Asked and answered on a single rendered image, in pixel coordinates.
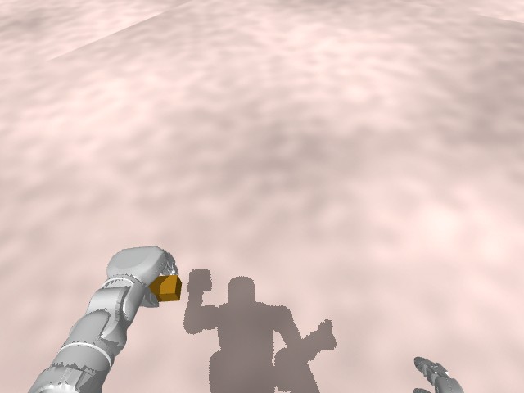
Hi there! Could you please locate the small box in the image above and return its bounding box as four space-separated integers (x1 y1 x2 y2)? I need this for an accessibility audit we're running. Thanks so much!
149 275 182 302

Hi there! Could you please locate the left robot arm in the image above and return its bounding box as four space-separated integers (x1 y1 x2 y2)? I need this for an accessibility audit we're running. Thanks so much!
28 274 144 393

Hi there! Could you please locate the right robot hand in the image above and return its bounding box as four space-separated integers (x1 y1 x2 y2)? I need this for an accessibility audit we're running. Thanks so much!
413 357 464 393

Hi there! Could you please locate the left robot hand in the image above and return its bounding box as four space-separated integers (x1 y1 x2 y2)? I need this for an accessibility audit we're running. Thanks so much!
106 246 178 308

